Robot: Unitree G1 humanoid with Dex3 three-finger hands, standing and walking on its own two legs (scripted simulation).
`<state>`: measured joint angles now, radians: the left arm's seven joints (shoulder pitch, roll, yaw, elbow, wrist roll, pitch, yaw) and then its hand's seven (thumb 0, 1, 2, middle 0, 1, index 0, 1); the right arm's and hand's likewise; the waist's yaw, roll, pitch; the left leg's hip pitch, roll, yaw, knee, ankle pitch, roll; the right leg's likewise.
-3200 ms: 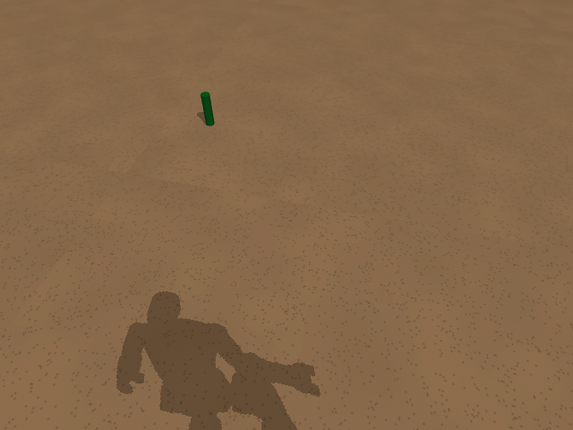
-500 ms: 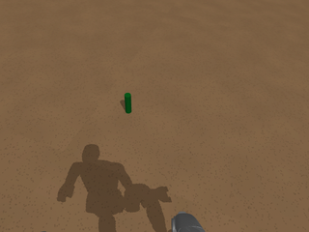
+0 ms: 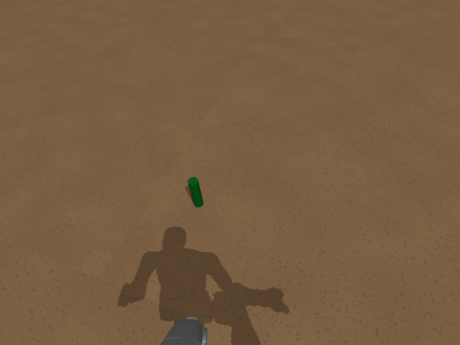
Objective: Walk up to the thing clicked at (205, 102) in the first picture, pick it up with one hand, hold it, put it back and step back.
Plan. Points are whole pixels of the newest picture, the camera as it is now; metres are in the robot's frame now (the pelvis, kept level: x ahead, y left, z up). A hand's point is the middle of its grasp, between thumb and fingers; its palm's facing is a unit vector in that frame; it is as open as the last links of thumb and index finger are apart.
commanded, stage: walk up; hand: left
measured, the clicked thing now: (195, 192) +0.91 +0.25 -0.68
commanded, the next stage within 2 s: none
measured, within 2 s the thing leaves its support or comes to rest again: neither
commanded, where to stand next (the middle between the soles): +0.57 +0.04 m, yaw +1 degrees
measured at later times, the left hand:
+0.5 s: hand (103, 303) +0.22 +0.30 -0.16, palm faces +0.00 -0.94 -0.33, open 7.4 cm
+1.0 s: hand (125, 248) +0.34 +0.28 -0.13, palm faces +0.04 -0.91 -0.42, open 7.4 cm
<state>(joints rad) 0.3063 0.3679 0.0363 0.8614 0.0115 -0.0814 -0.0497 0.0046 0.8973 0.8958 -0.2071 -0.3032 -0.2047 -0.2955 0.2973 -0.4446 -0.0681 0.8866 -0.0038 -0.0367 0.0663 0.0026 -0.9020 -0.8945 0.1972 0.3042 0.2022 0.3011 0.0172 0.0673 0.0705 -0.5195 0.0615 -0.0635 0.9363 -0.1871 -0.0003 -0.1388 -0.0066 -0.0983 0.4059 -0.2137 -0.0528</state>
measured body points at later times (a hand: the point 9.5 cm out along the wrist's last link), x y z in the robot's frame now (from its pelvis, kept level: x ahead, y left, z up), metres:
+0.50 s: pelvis +0.18 +0.03 -0.01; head +0.20 +0.05 +0.44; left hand +0.22 +0.35 -0.13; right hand +0.28 -0.28 -0.10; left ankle +0.20 +0.15 -0.74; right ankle +0.26 -0.13 -0.69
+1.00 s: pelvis +0.34 +0.00 -0.01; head +0.35 -0.03 +0.44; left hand +0.34 +0.32 -0.10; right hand +0.43 -0.32 -0.13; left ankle +0.43 +0.15 -0.71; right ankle +0.35 -0.13 -0.74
